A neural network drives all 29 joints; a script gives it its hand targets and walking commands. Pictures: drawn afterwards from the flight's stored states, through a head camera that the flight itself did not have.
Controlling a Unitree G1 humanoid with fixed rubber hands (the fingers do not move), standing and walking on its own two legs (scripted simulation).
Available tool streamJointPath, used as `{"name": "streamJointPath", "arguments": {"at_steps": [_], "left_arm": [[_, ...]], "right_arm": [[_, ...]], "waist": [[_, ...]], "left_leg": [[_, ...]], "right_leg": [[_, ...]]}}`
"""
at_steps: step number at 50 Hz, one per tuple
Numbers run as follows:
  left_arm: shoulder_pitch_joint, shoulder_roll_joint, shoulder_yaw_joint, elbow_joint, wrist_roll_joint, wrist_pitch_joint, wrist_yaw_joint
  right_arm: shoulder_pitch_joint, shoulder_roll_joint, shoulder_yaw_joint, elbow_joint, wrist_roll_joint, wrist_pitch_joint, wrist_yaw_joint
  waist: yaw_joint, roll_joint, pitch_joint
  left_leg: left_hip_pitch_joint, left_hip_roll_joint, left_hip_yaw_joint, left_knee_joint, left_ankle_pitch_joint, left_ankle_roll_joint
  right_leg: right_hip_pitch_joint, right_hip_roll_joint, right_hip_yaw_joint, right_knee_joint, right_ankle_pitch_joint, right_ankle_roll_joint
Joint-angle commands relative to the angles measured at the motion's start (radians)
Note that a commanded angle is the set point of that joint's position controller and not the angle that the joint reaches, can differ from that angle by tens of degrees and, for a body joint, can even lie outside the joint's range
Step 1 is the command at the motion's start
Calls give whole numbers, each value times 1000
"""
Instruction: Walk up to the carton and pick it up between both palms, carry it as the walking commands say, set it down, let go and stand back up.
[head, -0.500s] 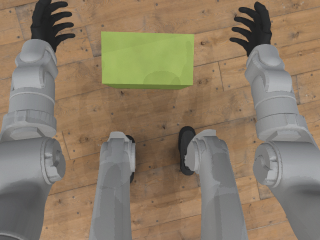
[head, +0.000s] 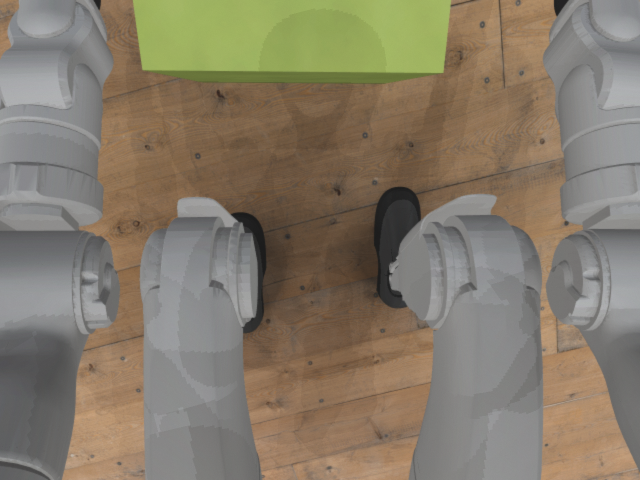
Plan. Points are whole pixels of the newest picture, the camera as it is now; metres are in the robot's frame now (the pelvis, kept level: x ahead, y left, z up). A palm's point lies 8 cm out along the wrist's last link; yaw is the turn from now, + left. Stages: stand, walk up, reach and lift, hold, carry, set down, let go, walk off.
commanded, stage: reach and lift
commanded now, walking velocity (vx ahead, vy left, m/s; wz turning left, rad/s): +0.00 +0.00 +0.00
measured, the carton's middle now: (294, 8) +0.52 +0.03 -0.28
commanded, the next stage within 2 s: none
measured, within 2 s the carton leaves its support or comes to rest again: leaves its support in 2.00 s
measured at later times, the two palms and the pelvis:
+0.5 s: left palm out of the picture +0.52 +0.21 -0.24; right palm out of the picture +0.53 -0.22 -0.22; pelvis +0.00 -0.01 -0.04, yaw +0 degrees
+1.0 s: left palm out of the picture +0.52 +0.20 -0.23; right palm out of the picture +0.53 -0.19 -0.22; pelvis +0.00 +0.00 -0.04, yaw +0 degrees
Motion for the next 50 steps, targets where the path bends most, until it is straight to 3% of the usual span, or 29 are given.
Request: {"name": "streamJointPath", "arguments": {"at_steps": [1,2,3,4,6,7,8,12,15,17,18,19,20,21,22,23,25,28,31,32,34,38,39,40,41,42,48,49,50], "left_arm": [[-359,172,26,-89,34,-96,15],[-344,155,19,-56,15,-97,14],[-343,170,36,-27,15,-100,12],[-359,162,16,11,14,-105,12],[-396,164,2,-63,17,-118,10],[-385,133,-22,33,-7,-119,6],[-426,143,-32,-52,-4,-128,5],[-397,149,-34,64,-8,-132,2],[-406,176,-5,-19,-10,-148,1],[-382,164,-18,11,-14,-151,0],[-377,172,-21,-32,-18,-158,0],[-373,154,-32,25,-28,-151,2],[-406,205,-14,-57,-19,-158,9],[-368,197,-3,-1,-14,-155,7],[-340,172,-9,26,-30,-151,4],[-300,166,-1,72,-13,-151,2],[-318,158,-19,19,-11,-158,1],[-346,133,-48,27,-29,-161,-2],[-368,144,-47,-31,-39,-168,8],[-364,120,-59,-20,-52,-162,7],[-310,102,-42,74,-53,-156,6],[-392,106,-66,-20,-43,-175,19],[-424,84,-77,-24,-52,-174,20],[-365,58,-77,103,-56,-160,12],[-374,54,-72,75,-45,-161,12],[-349,38,-81,138,-56,-155,8],[-447,24,-114,68,-54,-173,10],[-420,7,-110,105,-42,-171,10],[-460,-5,-124,53,-50,-176,9]], "right_arm": [[-270,-92,13,23,13,-90,33],[-274,-104,6,17,12,-102,33],[-308,-121,10,-9,10,-111,28],[-285,-101,9,86,23,-115,27],[-330,-101,6,54,35,-130,31],[-309,-94,23,140,32,-134,34],[-357,-75,52,93,76,-140,38],[-323,-85,56,215,52,-146,36],[-339,-96,61,134,55,-169,29],[-313,-87,70,190,64,-171,27],[-321,-41,108,125,100,-170,29],[-325,-72,86,162,81,-170,25],[-339,-81,98,104,94,-168,21],[-334,-75,97,144,94,-167,22],[-326,-69,103,117,97,-171,20],[-304,-59,113,139,97,-168,20],[-284,-44,112,146,93,-169,19],[-256,-33,110,214,68,-162,17],[-302,-52,103,111,96,-176,10],[-301,-48,106,115,96,-178,11],[-296,-24,134,135,90,-173,16],[-339,9,169,91,129,-177,19],[-389,1,169,62,126,-178,16],[-341,-4,154,166,112,-172,17],[-361,7,157,146,118,-174,16],[-347,11,159,161,108,-175,12],[-367,34,155,184,98,-179,7],[-355,57,171,226,105,-181,9],[-369,51,165,195,96,-187,5]], "waist": [[65,92,-1709],[24,79,-1703],[40,26,-1708],[31,54,-1623],[48,98,-1661],[14,92,-1551],[63,127,-1608],[22,70,-1492],[37,47,-1592],[47,73,-1595],[86,62,-1672],[45,58,-1631],[68,55,-1701],[90,55,-1659],[67,29,-1638],[91,46,-1603],[89,66,-1614],[41,63,-1599],[49,65,-1668],[30,72,-1656],[62,6,-1590],[86,33,-1650],[73,34,-1643],[51,40,-1552],[75,60,-1567],[61,18,-1529],[29,60,-1567],[52,63,-1522],[25,79,-1570]], "left_leg": [[580,9,54,-217,343,-23],[576,13,60,-211,323,-20],[560,15,50,-194,324,-16],[526,23,54,-193,286,-20],[565,14,47,-179,320,-23],[540,22,36,-177,304,-24],[557,21,49,-177,311,-26],[452,30,57,-152,253,-27],[451,32,59,-124,311,-19],[443,28,67,-120,318,-24],[499,30,62,-120,380,-16],[457,33,61,-118,332,-15],[507,35,72,-104,363,-18],[456,33,70,-119,344,-15],[423,34,78,-98,342,-13],[407,35,82,-109,330,-14],[416,30,75,-110,354,-17],[420,25,69,-114,334,-22],[503,27,61,-111,390,-16],[490,23,68,-114,377,-17],[432,17,70,-120,339,-12],[485,17,66,-123,390,-9],[494,14,58,-137,377,-4],[458,13,59,-145,342,-8],[487,17,57,-140,348,-9],[440,17,49,-140,320,-6],[467,8,58,-141,331,-16],[468,8,58,-150,318,-12],[497,4,56,-143,341,-19]], "right_leg": [[591,0,-108,-15,266,-36],[592,0,-119,-21,253,-34],[615,-2,-118,-4,260,-30],[584,-14,-113,1,239,-32],[570,-9,-113,17,252,-36],[492,-13,-117,23,226,-38],[542,-17,-106,19,238,-41],[518,-25,-106,27,196,-35],[598,-22,-91,51,275,-36],[599,-22,-85,57,291,-41],[637,-21,-83,67,347,-32],[604,-19,-93,64,306,-35],[646,-18,-83,63,330,-33],[642,-14,-86,71,326,-32],[657,-18,-73,52,338,-31],[634,-11,-76,50,329,-27],[626,-5,-75,65,349,-31],[613,-8,-85,62,322,-34],[617,-3,-85,65,348,-32],[622,-4,-86,54,344,-36],[602,-7,-90,42,300,-28],[620,3,-82,56,345,-27],[593,8,-93,58,318,-29],[543,2,-96,37,280,-30],[558,4,-90,37,273,-32],[536,2,-100,34,250,-27],[563,9,-96,26,275,-30],[529,8,-93,18,241,-30],[543,11,-99,24,263,-34]]}}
